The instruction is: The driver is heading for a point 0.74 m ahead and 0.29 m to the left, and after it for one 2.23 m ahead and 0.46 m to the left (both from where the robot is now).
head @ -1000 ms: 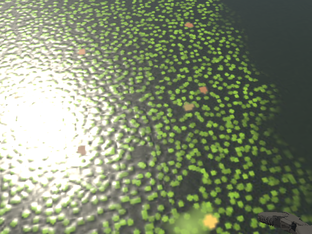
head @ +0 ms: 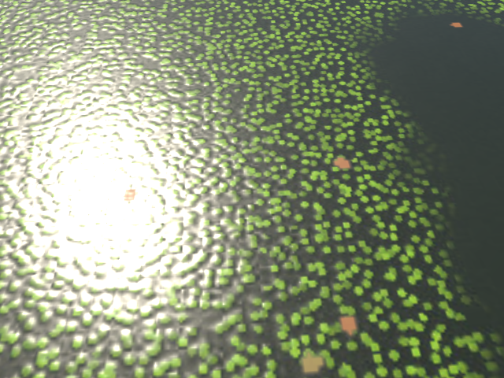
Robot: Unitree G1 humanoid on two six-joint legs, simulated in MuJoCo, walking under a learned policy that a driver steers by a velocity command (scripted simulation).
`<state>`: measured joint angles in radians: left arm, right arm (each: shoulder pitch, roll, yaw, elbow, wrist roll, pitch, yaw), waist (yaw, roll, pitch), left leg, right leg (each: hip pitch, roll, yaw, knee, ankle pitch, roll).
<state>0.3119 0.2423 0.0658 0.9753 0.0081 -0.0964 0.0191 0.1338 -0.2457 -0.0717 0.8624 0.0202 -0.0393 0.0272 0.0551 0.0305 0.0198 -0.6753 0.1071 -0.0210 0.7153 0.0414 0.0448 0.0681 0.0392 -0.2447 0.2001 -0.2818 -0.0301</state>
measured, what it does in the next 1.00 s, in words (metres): walks ahead, turning left: left foot, then right foot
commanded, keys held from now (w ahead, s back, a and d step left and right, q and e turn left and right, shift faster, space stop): w+q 1.00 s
